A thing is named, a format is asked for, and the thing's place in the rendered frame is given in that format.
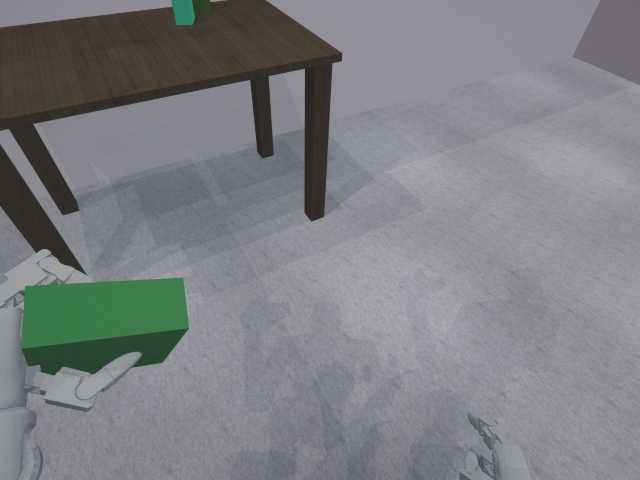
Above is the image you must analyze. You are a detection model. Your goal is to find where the robot left hand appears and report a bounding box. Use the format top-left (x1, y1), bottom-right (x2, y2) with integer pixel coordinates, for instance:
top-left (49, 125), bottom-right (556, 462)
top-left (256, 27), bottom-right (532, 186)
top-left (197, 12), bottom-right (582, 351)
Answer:
top-left (0, 249), bottom-right (142, 412)

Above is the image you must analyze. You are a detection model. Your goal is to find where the robot right hand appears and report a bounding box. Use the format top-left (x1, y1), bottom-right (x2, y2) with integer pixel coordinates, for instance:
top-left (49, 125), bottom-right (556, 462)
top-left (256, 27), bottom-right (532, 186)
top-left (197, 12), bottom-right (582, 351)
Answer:
top-left (459, 409), bottom-right (534, 480)

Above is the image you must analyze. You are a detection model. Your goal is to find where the table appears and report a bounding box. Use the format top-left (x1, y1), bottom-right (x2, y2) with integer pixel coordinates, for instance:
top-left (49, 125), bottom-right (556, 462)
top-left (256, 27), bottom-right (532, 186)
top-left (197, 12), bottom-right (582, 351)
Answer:
top-left (0, 0), bottom-right (342, 275)

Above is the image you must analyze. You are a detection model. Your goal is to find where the left robot forearm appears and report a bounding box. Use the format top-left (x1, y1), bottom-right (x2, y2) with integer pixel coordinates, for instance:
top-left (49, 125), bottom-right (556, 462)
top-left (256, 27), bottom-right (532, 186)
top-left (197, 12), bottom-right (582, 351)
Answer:
top-left (0, 407), bottom-right (43, 480)

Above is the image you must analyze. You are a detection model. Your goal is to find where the sponge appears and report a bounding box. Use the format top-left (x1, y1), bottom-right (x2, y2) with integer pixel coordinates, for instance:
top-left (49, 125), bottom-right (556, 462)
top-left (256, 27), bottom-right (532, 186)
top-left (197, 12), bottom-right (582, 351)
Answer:
top-left (22, 278), bottom-right (189, 375)

